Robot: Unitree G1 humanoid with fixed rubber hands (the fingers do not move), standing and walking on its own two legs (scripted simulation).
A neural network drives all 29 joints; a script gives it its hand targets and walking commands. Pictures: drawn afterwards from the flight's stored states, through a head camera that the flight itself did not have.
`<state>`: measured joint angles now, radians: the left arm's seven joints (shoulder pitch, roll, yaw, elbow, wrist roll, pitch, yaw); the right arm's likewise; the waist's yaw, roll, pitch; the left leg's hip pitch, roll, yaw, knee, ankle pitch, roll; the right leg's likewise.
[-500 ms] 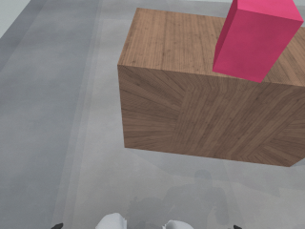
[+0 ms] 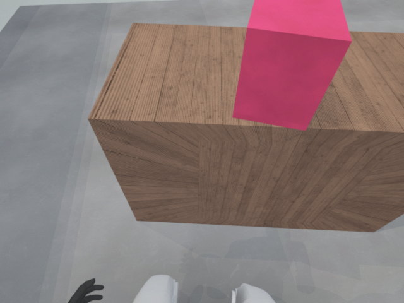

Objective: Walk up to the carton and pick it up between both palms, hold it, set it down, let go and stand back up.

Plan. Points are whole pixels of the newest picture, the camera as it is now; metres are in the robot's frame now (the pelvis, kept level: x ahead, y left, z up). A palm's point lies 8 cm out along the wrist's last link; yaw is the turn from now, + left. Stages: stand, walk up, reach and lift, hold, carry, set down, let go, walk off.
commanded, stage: walk up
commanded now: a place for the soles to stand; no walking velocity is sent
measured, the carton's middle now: (282, 62) +0.66 -0.19 +0.11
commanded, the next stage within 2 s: none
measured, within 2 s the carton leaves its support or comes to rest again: neither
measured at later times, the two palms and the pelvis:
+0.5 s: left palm (149, 264) +0.21 +0.12 -0.12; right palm (398, 292) +0.17 -0.41 -0.11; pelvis +0.12 -0.13 -0.01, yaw +0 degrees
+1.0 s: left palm (157, 246) +0.24 +0.10 -0.08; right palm (365, 215) +0.33 -0.38 -0.08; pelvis +0.18 -0.15 +0.03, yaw +5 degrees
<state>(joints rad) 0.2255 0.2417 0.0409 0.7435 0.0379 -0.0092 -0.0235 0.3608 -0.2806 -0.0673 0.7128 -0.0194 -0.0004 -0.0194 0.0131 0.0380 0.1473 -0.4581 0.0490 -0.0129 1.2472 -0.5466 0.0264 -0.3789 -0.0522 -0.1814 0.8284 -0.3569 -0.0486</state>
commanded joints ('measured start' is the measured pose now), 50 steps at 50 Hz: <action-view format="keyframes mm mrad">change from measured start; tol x32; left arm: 1 42 197 42 -62 9 -17 11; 50 108 182 -2 -124 -45 -31 25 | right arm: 1 51 -67 -21 -110 3 -37 3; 50 -154 -126 29 -26 22 -4 41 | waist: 1 37 -210 -79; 6 -158 246 -166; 19 9 180 -45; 23 101 -328 -170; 50 -19 -42 -198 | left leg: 1 -47 43 -16 -265 -35 -4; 5 527 16 -74 -681 186 70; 7 354 437 -860 -1090 -458 280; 19 -9 211 -55 -806 24 165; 25 -266 -1 -83 112 -16 -21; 38 197 216 -326 -820 409 186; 50 264 76 -67 -742 513 47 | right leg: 1 76 -345 442 -482 54 -246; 9 -521 -66 232 477 -149 80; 21 353 50 30 -154 145 48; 24 189 -393 890 -615 -342 -243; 34 51 -328 319 -346 532 -156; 39 102 -7 123 -107 -79 40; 50 117 -121 196 -382 248 -4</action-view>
